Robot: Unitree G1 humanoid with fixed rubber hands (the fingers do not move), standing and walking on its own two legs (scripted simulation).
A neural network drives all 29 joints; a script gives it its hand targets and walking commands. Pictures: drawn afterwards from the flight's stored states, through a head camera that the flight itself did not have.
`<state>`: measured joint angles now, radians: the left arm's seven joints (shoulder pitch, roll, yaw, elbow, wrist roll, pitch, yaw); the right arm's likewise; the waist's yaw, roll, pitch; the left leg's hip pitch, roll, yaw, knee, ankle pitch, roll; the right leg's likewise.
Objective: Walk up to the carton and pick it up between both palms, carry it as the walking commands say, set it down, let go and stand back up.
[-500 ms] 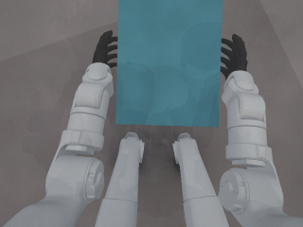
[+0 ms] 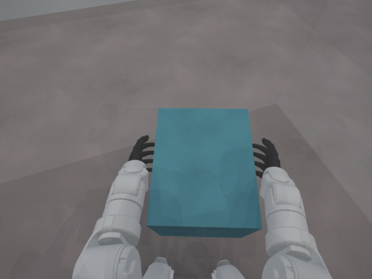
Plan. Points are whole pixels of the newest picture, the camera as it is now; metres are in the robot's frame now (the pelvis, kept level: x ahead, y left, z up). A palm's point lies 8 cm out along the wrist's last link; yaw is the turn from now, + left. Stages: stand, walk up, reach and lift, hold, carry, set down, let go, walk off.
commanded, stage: reach and lift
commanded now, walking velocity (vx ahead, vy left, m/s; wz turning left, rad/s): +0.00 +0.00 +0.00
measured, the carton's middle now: (201, 176) +0.39 -0.02 -0.08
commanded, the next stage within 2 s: none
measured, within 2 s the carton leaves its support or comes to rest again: neither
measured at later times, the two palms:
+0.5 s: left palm (136, 160) +0.36 +0.12 +0.04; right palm (286, 162) +0.35 -0.18 +0.06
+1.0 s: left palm (128, 150) +0.35 +0.13 +0.10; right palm (295, 156) +0.34 -0.17 +0.11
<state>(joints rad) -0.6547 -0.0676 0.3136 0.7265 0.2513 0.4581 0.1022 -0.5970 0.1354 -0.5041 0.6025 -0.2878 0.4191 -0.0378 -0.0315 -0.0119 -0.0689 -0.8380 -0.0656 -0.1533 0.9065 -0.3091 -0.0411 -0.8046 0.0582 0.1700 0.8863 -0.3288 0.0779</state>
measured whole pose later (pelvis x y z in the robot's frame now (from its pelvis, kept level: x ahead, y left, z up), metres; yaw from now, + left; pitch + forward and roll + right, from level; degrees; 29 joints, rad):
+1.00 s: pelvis +0.06 -0.01 +0.06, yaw +0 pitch -5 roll +0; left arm -0.32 -0.12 0.18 0.39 0.23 0.74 0.09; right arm -0.29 0.16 -0.29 0.30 -0.28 0.73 -0.03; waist -0.03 -0.01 -0.03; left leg -0.11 -0.03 -0.15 0.40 -0.20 -0.03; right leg -0.09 0.01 0.17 0.40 -0.22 0.05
